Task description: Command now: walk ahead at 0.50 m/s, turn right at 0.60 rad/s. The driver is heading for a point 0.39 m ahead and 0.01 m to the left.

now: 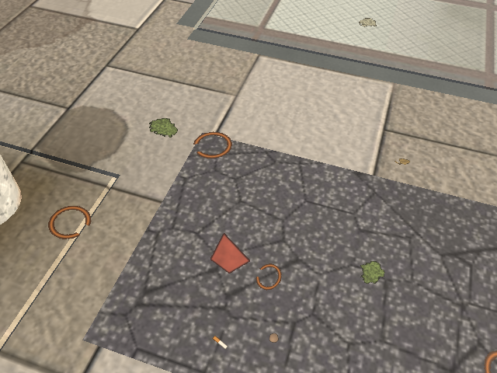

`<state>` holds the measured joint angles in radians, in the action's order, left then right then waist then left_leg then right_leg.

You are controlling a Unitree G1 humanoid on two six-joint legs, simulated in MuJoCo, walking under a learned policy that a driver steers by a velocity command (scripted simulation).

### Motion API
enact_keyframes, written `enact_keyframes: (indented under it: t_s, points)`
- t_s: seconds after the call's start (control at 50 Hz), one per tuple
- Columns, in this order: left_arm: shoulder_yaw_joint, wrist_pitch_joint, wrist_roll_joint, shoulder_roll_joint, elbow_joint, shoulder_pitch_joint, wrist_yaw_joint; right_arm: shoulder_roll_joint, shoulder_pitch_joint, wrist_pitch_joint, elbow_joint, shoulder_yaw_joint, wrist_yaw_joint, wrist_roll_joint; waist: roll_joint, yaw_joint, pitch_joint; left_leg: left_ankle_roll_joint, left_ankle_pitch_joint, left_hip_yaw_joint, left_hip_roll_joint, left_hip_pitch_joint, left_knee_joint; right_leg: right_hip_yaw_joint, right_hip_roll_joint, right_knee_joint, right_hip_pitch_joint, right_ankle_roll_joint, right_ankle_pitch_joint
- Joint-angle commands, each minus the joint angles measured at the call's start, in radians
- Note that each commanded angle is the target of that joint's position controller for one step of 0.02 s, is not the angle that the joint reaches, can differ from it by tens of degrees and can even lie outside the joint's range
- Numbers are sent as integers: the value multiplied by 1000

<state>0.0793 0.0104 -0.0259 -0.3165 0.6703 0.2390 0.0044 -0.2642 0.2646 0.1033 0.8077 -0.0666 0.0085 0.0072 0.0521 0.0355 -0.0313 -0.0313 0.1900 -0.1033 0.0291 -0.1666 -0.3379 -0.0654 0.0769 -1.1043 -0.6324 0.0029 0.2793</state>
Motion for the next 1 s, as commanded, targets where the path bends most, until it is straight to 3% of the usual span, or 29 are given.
enact_keyframes:
  t_s: [0.02, 0.1, 0.18, 0.22, 0.24, 0.26, 0.28, 0.3, 0.32, 0.34, 0.36, 0.38, 0.4, 0.44, 0.48, 0.56, 0.64, 0.68, 0.7, 0.72, 0.74, 0.76, 0.78, 0.8, 0.82, 0.86, 1.0]
  points:
    - [5, 11, 3, -32, -83, -18, -7, -154, -52, 17, -57, -37, -5, -1, -121, -16, 10, -168, -192, 169, -292, 72, 196, -36, 52, 93, -103, -13, -126]
    - [-8, 25, 3, -9, -110, -138, -33, -180, -26, 1, -37, -40, -10, -9, -109, 30, -18, -132, -252, 30, -266, 103, 190, 35, 31, 324, -49, -1, -299]
    - [-9, 25, -1, -14, -155, -228, -56, -217, 26, -22, -11, -50, -11, -28, -112, 49, -50, -109, -317, -21, -306, 206, 156, 86, 9, 444, -36, 36, -242]
    - [4, 22, 5, -38, -165, -211, -61, -241, 31, -34, -6, -57, -14, -39, -131, 16, -23, -93, -584, -51, -317, 245, 62, 127, -40, 475, 47, 74, -136]
    - [17, 19, 10, -60, -159, -158, -59, -256, 33, -40, -3, -61, -16, -44, -147, -24, 20, -86, -752, -66, -315, 251, -35, 150, -79, 485, 141, 98, -86]
    - [40, 16, 10, -97, -125, -25, -54, -255, 24, -47, -2, -57, -18, -46, -134, -108, 91, -66, -836, -94, -293, 211, -204, 166, -121, 544, 330, 132, -120]
    - [70, 11, 12, -156, -79, 136, -37, -222, 27, -45, -8, -41, -22, -36, -94, -187, 170, -25, -727, -111, -250, 48, -440, 110, -114, 579, 605, 165, -222]
    - [87, 12, 22, -279, -73, 175, -18, -99, 97, -29, -66, 1, -12, 14, 173, -115, 281, 49, 69, -104, -105, -397, -840, -357, 178, 571, 994, 312, -359]
    - [66, 24, 28, -244, -110, 171, -21, -126, 99, -2, -53, 10, -2, -1, 151, -129, 482, 65, 461, 118, -13, -485, -1040, -699, 334, 704, 1047, 429, -480]
    - [40, 33, 37, -172, -98, 128, -31, -201, 8, 2, -60, -14, 5, -45, 46, -149, 387, 60, 392, 174, -72, -529, -1064, -501, 295, 699, 962, 375, -651]
    - [30, 39, 27, -141, -83, 85, -34, -182, -28, 2, -72, -5, 3, -46, 26, -117, 258, 54, 335, 152, -112, -542, -997, -336, 244, 684, 824, 331, -741]
    - [21, 42, 17, -108, -77, 27, -33, -170, -39, -2, -60, -5, -7, -25, -27, -83, 184, 57, 285, 145, -144, -521, -916, -248, 193, 701, 698, 288, -731]
    - [12, 42, 20, -89, -80, -20, -31, -176, -29, -15, -53, -10, -12, -17, -11, -48, 147, 60, 250, 146, -162, -453, -867, -194, 163, 737, 585, 269, -735]
    - [12, 50, 35, -93, -75, -66, -28, -149, 27, -46, -30, -7, -17, -14, 3, 0, 145, 80, 184, 136, -154, -335, -819, -129, 142, 792, 452, 271, -792]
    - [11, 59, 39, -94, -53, -84, -22, -125, 39, -62, -23, -3, -26, -5, 6, 18, 141, 100, 115, 131, -142, -305, -725, -65, 124, 814, 406, 274, -836]
    - [5, 46, 39, -87, -6, -87, -3, -90, -54, -66, -40, 12, -25, -1, 34, -14, 134, 104, -63, 128, -130, -265, -463, 12, 82, 812, 417, 233, -763]
    - [-3, 31, 41, -81, 50, -61, -5, -108, -116, -68, -51, 7, -17, -5, 38, -44, 118, 89, -89, 135, -108, -221, -318, -32, 112, 787, 456, 225, -637]
    - [-10, 25, 31, -71, 69, -77, -6, -113, -111, -66, -51, 2, -13, 3, 36, -26, 105, 60, -81, 127, -92, -172, -223, -55, 113, 735, 453, 205, -549]
    - [-16, 24, 23, -56, 77, -82, -5, -113, -88, -62, -42, 0, -11, 10, 23, -4, 105, 39, -180, 119, -83, -99, -120, -54, 86, 697, 436, 171, -463]
    - [-25, 28, 32, -31, 90, -37, -4, -150, -87, -57, -43, -6, -15, 19, -31, -19, 116, 18, -440, 177, -136, -12, -74, -43, 33, 657, 415, 117, -342]
    - [-26, 35, 56, -24, 106, 60, -5, -207, -108, -58, -56, -16, -22, 21, -137, -89, 146, -31, -646, 246, -223, 85, -124, -12, -42, 613, 363, 69, -141]
    - [-32, 31, 53, -1, 129, 104, 2, -154, -135, -68, -49, -4, -24, 20, -220, -108, 174, -106, -567, 282, -253, 84, -127, 21, -74, 617, 351, 31, 18]
    - [-33, 19, 52, -19, 128, 56, 9, -102, -165, -75, -52, 7, -17, 7, -206, -88, 152, -107, -422, 284, -230, 29, -111, 24, -67, 650, 385, 16, 15]
    - [-27, 4, 43, -43, 131, 21, 14, -90, -177, -79, -52, 10, -10, 2, -168, -68, 126, -81, -317, 251, -191, -6, -107, 25, -66, 657, 392, 19, -13]
    - [-23, -11, 36, -54, 135, -4, 18, -95, -174, -78, -49, 10, -4, 2, -146, -54, 106, -58, -283, 224, -162, -22, -116, 20, -64, 657, 393, 27, -41]
    - [-21, -30, 38, -55, 140, -11, 20, -110, -164, -68, -31, 7, 1, 1, -135, -51, 102, -40, -277, 204, -145, -27, -124, 7, -52, 667, 413, 33, -92]
    - [-18, -28, 30, -43, 211, -8, 26, -99, -178, -72, 21, 8, -11, -3, -74, -40, 117, -48, -389, 176, -124, 31, -164, 7, -40, 667, 445, 22, -223]
